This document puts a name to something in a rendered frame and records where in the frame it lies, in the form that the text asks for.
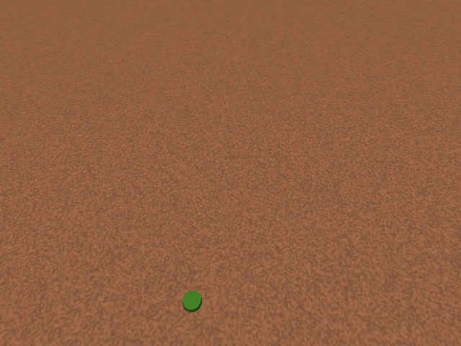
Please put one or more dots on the tin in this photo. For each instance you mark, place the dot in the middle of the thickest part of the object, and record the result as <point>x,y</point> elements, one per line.
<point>192,301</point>

